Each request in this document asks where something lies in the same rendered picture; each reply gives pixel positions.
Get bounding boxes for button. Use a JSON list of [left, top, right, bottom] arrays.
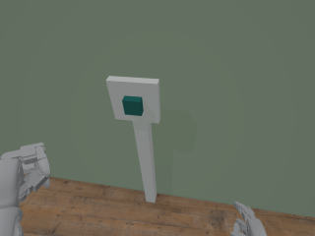
[[122, 95, 144, 116]]

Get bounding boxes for robot right hand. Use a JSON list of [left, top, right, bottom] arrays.
[[230, 201, 268, 236]]

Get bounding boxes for robot left hand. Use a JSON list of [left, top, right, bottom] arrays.
[[0, 143, 51, 207]]

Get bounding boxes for robot left forearm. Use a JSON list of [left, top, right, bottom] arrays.
[[0, 206, 25, 236]]

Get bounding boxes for panel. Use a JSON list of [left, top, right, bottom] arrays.
[[106, 76, 160, 203]]

